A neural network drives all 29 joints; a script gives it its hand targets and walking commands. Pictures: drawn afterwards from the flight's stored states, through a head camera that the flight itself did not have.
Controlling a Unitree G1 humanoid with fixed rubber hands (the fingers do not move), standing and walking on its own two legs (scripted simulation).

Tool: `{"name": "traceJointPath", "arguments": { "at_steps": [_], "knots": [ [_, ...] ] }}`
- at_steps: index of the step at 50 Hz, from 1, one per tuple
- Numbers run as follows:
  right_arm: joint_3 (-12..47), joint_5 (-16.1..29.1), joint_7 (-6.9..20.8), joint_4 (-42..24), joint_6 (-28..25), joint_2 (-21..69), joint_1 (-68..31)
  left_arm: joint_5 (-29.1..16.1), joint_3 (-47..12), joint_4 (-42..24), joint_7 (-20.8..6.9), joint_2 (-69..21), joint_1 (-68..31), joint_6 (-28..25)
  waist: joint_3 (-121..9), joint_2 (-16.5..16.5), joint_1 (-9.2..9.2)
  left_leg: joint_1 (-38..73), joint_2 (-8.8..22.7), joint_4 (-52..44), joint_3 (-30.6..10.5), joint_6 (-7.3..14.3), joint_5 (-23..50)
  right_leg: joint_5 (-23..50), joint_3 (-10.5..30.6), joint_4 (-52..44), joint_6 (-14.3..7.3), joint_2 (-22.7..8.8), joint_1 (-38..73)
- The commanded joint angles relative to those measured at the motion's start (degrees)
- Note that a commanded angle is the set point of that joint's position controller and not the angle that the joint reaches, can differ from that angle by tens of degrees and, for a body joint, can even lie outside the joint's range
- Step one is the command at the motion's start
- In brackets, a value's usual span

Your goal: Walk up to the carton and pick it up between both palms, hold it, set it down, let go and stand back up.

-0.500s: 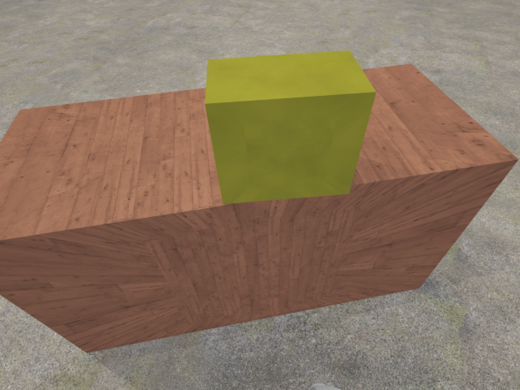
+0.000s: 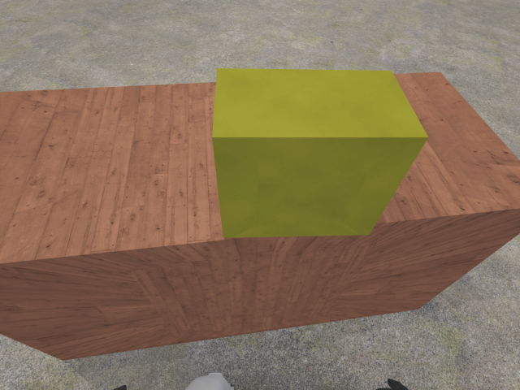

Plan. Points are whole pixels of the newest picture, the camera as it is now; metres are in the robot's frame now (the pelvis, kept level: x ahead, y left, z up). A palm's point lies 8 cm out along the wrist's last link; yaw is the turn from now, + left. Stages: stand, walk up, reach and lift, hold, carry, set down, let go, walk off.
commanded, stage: walk up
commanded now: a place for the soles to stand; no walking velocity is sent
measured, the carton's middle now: (301, 160) +0.48 -0.05 +0.07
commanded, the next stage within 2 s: none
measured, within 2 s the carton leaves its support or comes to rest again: neither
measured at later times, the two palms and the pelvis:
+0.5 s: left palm out of the picture -0.01 +0.25 -0.09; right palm out of the picture +0.02 -0.25 -0.12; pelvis -0.05 +0.00 +0.01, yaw +1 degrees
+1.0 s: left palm out of the picture +0.00 +0.27 -0.11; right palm out of the picture +0.04 -0.22 -0.11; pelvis -0.03 +0.02 +0.01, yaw +2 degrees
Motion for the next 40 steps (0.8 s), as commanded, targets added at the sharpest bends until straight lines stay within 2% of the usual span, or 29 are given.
{"name": "traceJointPath", "arguments": {
  "at_steps": [1, 3, 5, 9, 11, 12, 13, 14, 15, 16, 17, 18, 19, 20, 22, 23, 25, 26, 27, 28, 29, 30, 31, 32, 33, 35, 36, 38, 40],
  "knots": [
    [-3.88, 3.86, -0.32, -4.49, 1.32, -9.8, -1.43, -0.22, 0.97, -2.14, 2.34, 4.56, 5.36, 2.7, -8.76, 15.89, -2.14, 1.76, 19.16, -17.69, -21.55, 15.18, 16.77, -16.97, 3.11, 18.68, 0.99, 0.79, -4.03],
    [-3.27, 2.06, -0.46, -5.22, 1.68, -8.07, -1.23, -0.06, 1.69, -1.42, 1.93, 4.74, 2.87, 3.13, -6.65, 13.07, -2.39, -0.19, 13.93, -15.95, -16.59, 11.84, 14.85, -13.54, 3.11, 19.74, 1.9, 1.38, -4.86],
    [-3.87, 0.93, -0.34, -5.56, 2.01, -9.71, -2.55, -0.19, 1.51, -1.07, 1.49, 3.76, 4.21, 2.74, -8.61, 11.96, -1.76, 3.44, 12.37, -14.62, -15.85, 11.22, 10.02, -10.72, 1.82, 17.59, 2.28, 1.54, -7.19],
    [-4.01, 0.12, 0.01, -6.14, 2.56, -9.83, -2.53, -1.02, 1.22, -0.9, 1.09, 2.56, 3.45, 1.23, -13.59, 9.52, -2.82, 9.09, 11.33, -14.78, -18.04, 9.5, -3.35, -9.34, 0.01, 2.73, 2.79, 0.87, -6.19],
    [-4.2, -0.39, 0.28, -5.56, 3.26, -11.33, -3.62, -1.04, 1.43, -0.31, 0.79, 1.38, 6.91, 0.76, -14.5, 10.04, -1.11, 6.41, 10.31, -14.05, -17.21, 7.15, -10.05, -1.59, -2.01, -8.88, 1.54, 1.5, 0.67],
    [-4.04, -0.29, 0.38, -5.17, 3.62, -11.65, -4.03, -0.82, 1.65, 0.21, 0.62, 0.94, 9.26, 0.6, -14.56, 9.2, 0.18, 2.83, 9.92, -13.12, -16.6, 5.19, -14.68, 3.6, -2.17, -15.03, 0.34, 1.67, 5.48],
    [-3.74, -0.13, 0.54, -5.0, 3.82, -10.94, -3.11, -0.5, 2.1, 0.06, 0.58, 1.52, 9.94, 0.53, -13.39, 7.3, 0.55, -2.0, 8.48, -11.55, -15.29, 2.11, -19.58, 3.9, 0.73, -17.83, -1.07, 0.86, 7.65],
    [-3.01, 0.58, 0.87, -5.36, 3.79, -8.61, -1.34, 0.08, 2.41, -0.57, 0.55, 4.06, 9.67, 0.56, -11.17, 0.27, 0.04, -9.23, 4.74, -3.72, -11.49, -2.09, -20.9, -6.67, 15.13, -22.47, -4.27, -7.76, 6.48],
    [-3.21, 0.94, 1.0, -5.39, 3.35, -7.38, -1.65, -0.29, 3.77, -1.76, 0.92, 8.88, 4.62, 1.05, -3.73, -7.0, 0.61, -13.92, -2.55, 9.69, -2.97, -4.44, -20.28, -26.53, 34.52, -31.91, -9.83, -21.35, -4.74],
    [-4.56, -0.56, 0.72, -5.64, 3.62, -10.26, -3.06, -0.54, 5.05, -1.23, 1.88, 13.5, -1.39, 1.09, 2.59, -7.35, -1.21, -4.34, 1.72, 23.19, -8.35, -3.61, -16.49, -30.21, 38.23, -36.67, -15.87, -28.6, -22.59],
    [-4.54, -0.41, 1.16, -3.49, 3.45, -10.27, 0.48, -0.69, 3.74, -1.49, 2.2, 8.92, -7.66, 0.21, 3.75, -6.5, -5.29, 0.22, 2.82, 25.0, -10.99, -2.92, -12.81, -24.14, 31.21, -36.65, -13.3, -24.51, -24.64],
    [-3.89, 0.54, 1.62, -1.13, 3.11, -9.49, 2.4, -0.47, 2.54, -2.15, 2.01, 4.72, -7.94, -0.42, 3.92, -4.81, -5.16, -5.32, 0.99, 20.21, -8.63, -3.64, -13.12, -12.9, 19.8, -33.24, -9.2, -17.7, -15.88],
    [-3.5, 1.27, 1.73, 0.44, 2.61, -9.13, 2.88, -0.25, 1.62, -2.96, 1.91, 2.61, -7.32, -0.92, 3.03, -3.35, -5.57, -9.18, 0.72, 16.97, -8.43, -4.26, -11.45, -3.48, 14.38, -29.97, -6.03, -13.31, -9.45],
    [-3.06, 0.85, 1.76, 1.64, 2.02, -7.91, 3.84, -0.28, 1.24, -2.82, 1.55, 1.93, -5.17, -1.48, 1.96, -4.41, -4.62, -8.47, 1.01, 15.41, -7.35, -4.32, -10.06, 0.5, 12.72, -28.55, -4.55, -11.22, -7.22],
    [-1.9, -0.8, 2.0, 0.38, 0.65, -5.72, -0.08, 0.04, 1.81, 0.1, 0.28, 3.4, 2.4, -2.36, 0.88, -5.49, 0.25, -5.3, 1.33, 6.02, -4.45, -4.29, -8.65, -1.09, 13.07, -27.74, -3.73, -8.6, -2.21],
    [-1.61, -0.91, 2.01, -0.62, 0.06, -5.41, -1.66, 0.7, 2.34, 1.15, -0.08, 4.46, 4.13, -2.28, -0.39, -7.55, 1.65, -4.8, 0.73, 1.29, -3.03, -4.41, -8.83, -0.35, 12.19, -26.33, -4.43, -7.79, 1.61],
    [-1.49, -0.2, 1.84, -0.82, -0.73, -5.21, -1.62, 1.98, 3.11, 1.76, -0.11, 6.52, 5.12, -1.71, -4.49, -9.8, 2.11, -2.37, -0.18, -5.81, -0.2, -4.15, -7.68, 5.7, 10.06, -21.25, -6.21, -7.51, 7.27],
    [-1.44, -0.12, 1.56, -0.56, -1.22, -5.61, 0.12, 2.22, 2.88, 1.96, -0.25, 7.08, 5.11, -1.39, -6.51, -8.73, 0.99, 2.57, -0.17, -11.44, 0.28, -3.45, -1.73, 10.53, 9.34, -18.22, -6.0, -7.85, 6.34],
    [-1.7, -0.31, 1.15, -0.48, -1.83, -7.06, 2.03, 2.19, 2.43, 2.06, -0.6, 6.77, 5.61, -1.19, -8.58, -7.0, -0.03, 8.84, 1.09, -13.94, -2.37, -2.56, 4.7, 17.3, 8.86, -15.05, -4.89, -8.2, 3.69],
    [-2.19, -0.56, 0.79, -0.04, -2.3, -8.95, 5.29, 1.76, 1.72, 2.03, -0.95, 5.23, 6.87, -1.25, -11.95, -4.43, -0.84, 15.13, 3.61, -12.04, -6.88, -1.42, 9.09, 19.97, 7.76, -12.02, -3.39, -7.5, 1.01],
    [-2.64, -0.87, 0.44, 0.44, -2.53, -11.13, 8.05, 1.11, 0.6, 1.73, -1.15, 2.53, 8.33, -1.4, -15.37, 1.46, -0.83, 21.21, 9.64, -10.55, -15.21, 0.44, 16.38, 16.58, 5.07, -7.35, -1.48, -4.82, -3.79],
    [-3.47, 0.57, 0.54, 1.58, -2.15, -14.62, 6.87, -0.01, -0.3, 1.33, -0.93, 0.15, 8.35, -1.08, -14.02, 6.91, 0.58, 17.02, 13.23, -11.87, -19.58, 4.78, 8.15, 6.71, 2.1, -8.27, -0.1, -0.96, -4.33],
    [-3.8, 1.01, 0.78, 2.3, -1.57, -14.46, 6.64, 0.66, -0.28, 1.65, -0.68, 0.5, 6.69, -0.64, -11.04, 9.43, -0.17, 11.6, 14.05, -14.51, -21.03, 6.24, -2.52, 0.83, 2.43, -9.23, -0.06, -1.05, -1.98],
    [-2.95, 1.17, 1.04, 2.38, -1.2, -12.13, 5.99, 1.09, -0.03, 1.31, -0.61, 1.61, 5.24, -0.69, -8.52, 9.89, -0.46, 8.82, 13.08, -15.9, -19.81, 5.79, -7.0, -0.5, 3.05, -10.78, -0.27, -1.1, -1.44],
    [-2.35, 1.07, 1.0, 1.94, -0.97, -10.48, 5.39, 0.99, 0.11, 1.41, -0.73, 2.64, 4.67, -0.79, -6.51, 8.73, -0.85, 7.18, 11.5, -16.33, -17.4, 4.79, -8.25, 0.16, 2.94, -12.06, -0.23, -1.06, -1.42],
    [-1.65, 1.15, 0.9, 0.67, -0.82, -9.81, 3.3, 0.9, 0.2, 2.39, -0.97, 3.25, 6.05, -1.11, -1.51, 9.4, -0.02, 1.54, 8.38, -15.3, -13.62, 2.52, -10.07, 2.75, 4.77, -16.01, -0.98, -1.73, -0.61],
    [-1.37, 1.22, 1.14, 0.93, -0.86, -9.47, 3.15, 0.92, 0.18, 2.79, -0.86, 3.62, 6.73, -1.39, 0.3, 9.24, 0.22, -0.53, 6.79, -14.02, -11.99, 1.65, -9.16, 3.33, 6.35, -17.57, -1.53, -2.64, -0.03],
    [-0.87, 1.35, 1.55, 1.39, -1.12, -8.08, 4.09, 0.58, 0.44, 3.56, -0.72, 5.72, 6.61, -1.67, 0.81, 6.08, -0.47, -0.09, 3.7, -10.23, -8.28, 0.64, -4.94, 4.7, 8.89, -19.65, -2.37, -4.52, 0.01],
    [-0.63, 1.0, 1.6, 1.27, -1.66, -8.0, 4.94, 0.38, 0.69, 4.05, -0.72, 6.92, 6.06, -1.67, -1.6, 3.23, -1.01, 3.21, 2.87, -6.82, -6.88, 0.31, -0.8, 7.72, 10.25, -21.07, -3.06, -6.06, -0.09]
  ]
}}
